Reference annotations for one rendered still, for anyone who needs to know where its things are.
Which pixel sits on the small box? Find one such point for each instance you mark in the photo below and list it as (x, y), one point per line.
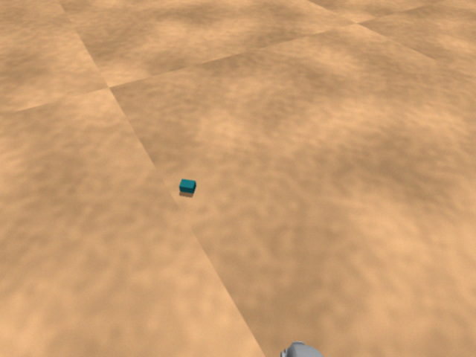
(187, 186)

